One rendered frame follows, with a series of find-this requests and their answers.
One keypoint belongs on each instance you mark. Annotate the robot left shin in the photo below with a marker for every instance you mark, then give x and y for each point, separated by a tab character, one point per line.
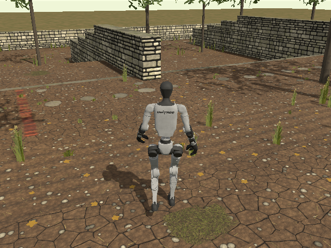
154	187

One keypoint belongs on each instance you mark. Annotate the robot right thigh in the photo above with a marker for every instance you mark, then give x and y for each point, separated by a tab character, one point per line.
177	152

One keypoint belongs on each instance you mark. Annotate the robot right hand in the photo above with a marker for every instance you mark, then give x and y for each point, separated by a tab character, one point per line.
195	148

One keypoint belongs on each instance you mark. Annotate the robot right upper arm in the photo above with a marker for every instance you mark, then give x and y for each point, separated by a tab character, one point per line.
184	116

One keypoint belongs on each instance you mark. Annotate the robot left forearm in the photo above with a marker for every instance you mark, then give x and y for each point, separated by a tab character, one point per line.
140	132

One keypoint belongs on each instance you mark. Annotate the robot left hand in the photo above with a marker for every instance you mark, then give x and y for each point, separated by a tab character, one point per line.
139	138

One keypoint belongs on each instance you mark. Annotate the robot right forearm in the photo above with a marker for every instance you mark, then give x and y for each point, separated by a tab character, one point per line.
190	136

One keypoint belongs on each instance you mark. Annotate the robot left upper arm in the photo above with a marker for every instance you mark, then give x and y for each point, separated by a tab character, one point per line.
147	116

